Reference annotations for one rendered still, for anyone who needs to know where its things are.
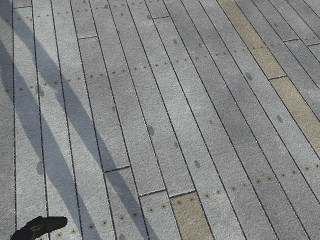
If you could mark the left robot hand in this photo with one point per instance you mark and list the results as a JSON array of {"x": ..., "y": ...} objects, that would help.
[{"x": 39, "y": 226}]

